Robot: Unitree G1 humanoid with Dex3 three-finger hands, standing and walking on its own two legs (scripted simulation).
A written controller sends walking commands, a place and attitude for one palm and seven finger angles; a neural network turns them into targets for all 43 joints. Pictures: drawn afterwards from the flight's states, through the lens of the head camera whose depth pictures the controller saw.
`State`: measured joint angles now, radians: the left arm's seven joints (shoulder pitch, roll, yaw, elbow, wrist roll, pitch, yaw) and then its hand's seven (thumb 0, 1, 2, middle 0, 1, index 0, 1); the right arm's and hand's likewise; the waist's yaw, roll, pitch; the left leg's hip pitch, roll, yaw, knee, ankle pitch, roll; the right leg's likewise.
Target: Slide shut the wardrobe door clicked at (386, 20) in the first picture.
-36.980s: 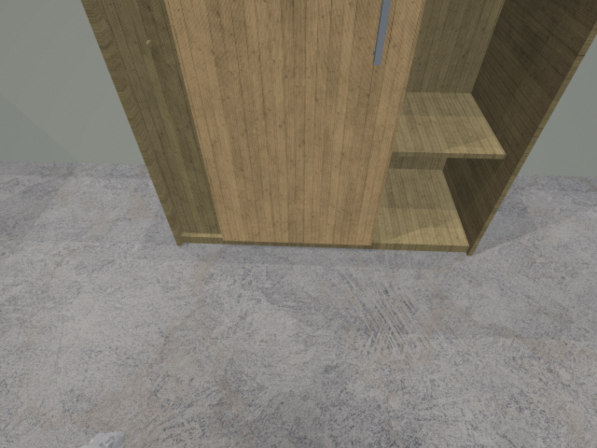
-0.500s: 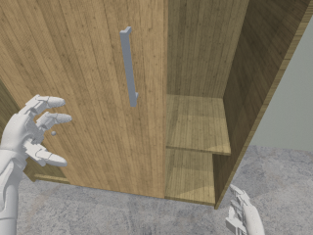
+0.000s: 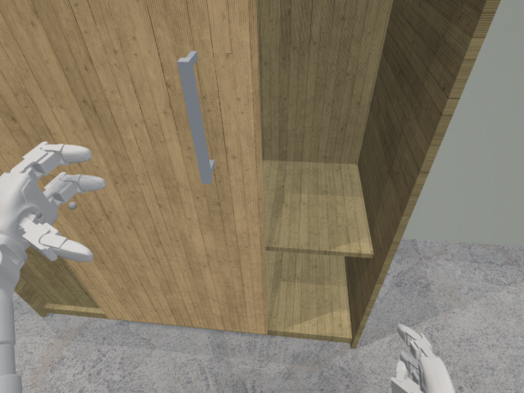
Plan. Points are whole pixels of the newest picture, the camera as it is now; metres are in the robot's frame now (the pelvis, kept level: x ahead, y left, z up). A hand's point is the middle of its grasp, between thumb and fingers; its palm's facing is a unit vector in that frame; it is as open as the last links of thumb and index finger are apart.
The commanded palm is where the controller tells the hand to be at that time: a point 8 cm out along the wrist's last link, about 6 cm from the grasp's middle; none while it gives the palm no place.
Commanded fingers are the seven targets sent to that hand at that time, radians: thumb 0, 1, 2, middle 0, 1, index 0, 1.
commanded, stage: raise the hand with hooked fingers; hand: left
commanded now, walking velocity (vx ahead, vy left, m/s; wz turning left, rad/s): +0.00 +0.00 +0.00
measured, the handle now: (200, 123) +0.51 +0.17 +0.19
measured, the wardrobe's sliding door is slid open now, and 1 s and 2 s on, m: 0.32 0.32 0.32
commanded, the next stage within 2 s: move the hooked fingers beside the handle in 0.20 s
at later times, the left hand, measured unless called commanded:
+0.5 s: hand (73, 195) +0.28 +0.28 +0.21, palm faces +0.10 -0.99 -0.07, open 14.0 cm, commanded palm +0.26 +0.31 +0.22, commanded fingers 0.00 -0.50 0.30 -0.30 -1.20 -0.30 -1.20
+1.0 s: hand (113, 171) +0.34 +0.25 +0.21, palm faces +0.06 -1.00 -0.05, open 14.0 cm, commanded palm +0.32 +0.29 +0.21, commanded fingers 0.00 -0.50 0.30 -0.30 -1.20 -0.30 -1.20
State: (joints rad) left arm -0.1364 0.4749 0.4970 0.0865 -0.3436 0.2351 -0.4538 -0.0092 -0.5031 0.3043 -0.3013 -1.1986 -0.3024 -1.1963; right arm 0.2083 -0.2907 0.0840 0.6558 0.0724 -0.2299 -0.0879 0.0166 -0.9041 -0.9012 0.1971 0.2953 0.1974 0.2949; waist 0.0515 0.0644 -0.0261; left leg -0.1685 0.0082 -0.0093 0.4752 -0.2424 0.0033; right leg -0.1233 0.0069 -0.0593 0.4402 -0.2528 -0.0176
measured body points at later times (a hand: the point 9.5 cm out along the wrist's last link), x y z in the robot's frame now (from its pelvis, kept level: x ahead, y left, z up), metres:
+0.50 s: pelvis +0.00 +0.00 +0.00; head -0.03 -0.03 +0.45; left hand +0.27 +0.33 +0.22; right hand +0.20 -0.22 -0.07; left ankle +0.01 +0.12 -0.74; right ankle +0.00 -0.11 -0.74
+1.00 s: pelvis +0.00 +0.00 +0.00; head -0.02 -0.02 +0.45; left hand +0.33 +0.30 +0.21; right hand +0.18 -0.24 -0.08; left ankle +0.01 +0.12 -0.74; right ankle +0.00 -0.11 -0.74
